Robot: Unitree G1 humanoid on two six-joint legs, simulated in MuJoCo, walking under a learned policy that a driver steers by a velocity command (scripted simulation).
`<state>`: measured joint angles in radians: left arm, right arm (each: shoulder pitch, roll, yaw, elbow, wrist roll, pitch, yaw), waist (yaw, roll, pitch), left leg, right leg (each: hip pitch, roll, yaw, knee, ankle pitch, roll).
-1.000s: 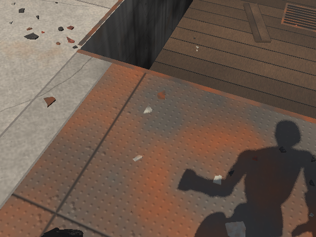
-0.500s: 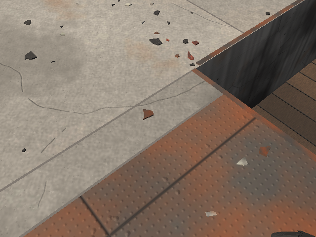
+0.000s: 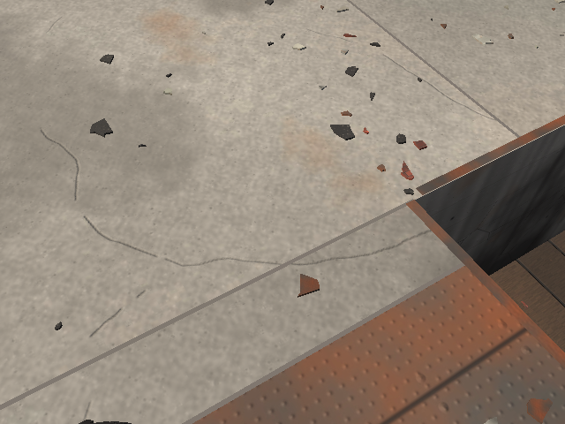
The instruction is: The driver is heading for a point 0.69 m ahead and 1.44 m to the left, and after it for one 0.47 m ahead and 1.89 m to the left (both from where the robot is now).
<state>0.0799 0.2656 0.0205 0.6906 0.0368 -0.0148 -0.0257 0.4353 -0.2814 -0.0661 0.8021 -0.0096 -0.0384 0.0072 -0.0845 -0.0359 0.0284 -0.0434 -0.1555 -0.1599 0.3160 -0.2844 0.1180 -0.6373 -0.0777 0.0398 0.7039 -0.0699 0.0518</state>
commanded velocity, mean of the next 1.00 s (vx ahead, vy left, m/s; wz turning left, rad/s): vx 0.50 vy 0.00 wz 0.36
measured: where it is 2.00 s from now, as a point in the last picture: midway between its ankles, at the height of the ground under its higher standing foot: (120, 241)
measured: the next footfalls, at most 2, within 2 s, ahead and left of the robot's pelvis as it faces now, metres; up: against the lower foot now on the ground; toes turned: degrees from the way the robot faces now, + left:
right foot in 0.10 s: +0.24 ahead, -0.13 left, +0.00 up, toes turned +6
left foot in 0.60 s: +0.44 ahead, +0.15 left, +0.00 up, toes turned +19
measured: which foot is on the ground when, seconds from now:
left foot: down 0.00-0.12, up 0.14-0.58, down 0.60-1.00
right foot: up 0.00-0.08, down 0.10-0.60, up 0.62-1.00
